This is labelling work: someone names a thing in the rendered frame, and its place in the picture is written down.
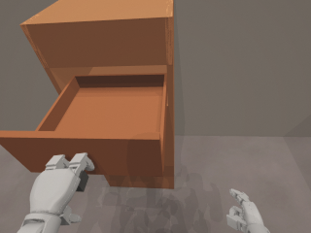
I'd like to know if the robot left hand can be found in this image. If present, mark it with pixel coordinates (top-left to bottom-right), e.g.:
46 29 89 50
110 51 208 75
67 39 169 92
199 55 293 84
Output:
29 152 95 225

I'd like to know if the robot right hand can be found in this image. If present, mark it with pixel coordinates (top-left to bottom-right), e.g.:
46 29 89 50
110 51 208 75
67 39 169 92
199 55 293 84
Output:
226 188 264 233

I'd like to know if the handle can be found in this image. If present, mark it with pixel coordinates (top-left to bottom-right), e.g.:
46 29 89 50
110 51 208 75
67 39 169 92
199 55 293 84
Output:
76 170 89 192

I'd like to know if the cabinet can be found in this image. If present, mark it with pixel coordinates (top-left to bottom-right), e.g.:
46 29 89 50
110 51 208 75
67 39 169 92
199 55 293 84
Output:
19 0 175 189

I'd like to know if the robot left forearm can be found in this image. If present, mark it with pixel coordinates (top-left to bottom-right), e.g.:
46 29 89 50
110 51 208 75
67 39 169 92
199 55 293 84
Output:
17 212 62 233

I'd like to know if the robot right forearm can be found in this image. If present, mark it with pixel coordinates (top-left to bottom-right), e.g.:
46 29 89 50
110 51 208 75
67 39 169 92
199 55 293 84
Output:
246 223 270 233

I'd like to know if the drawer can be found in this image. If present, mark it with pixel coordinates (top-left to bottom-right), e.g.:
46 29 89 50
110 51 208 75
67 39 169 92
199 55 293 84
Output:
0 73 168 177

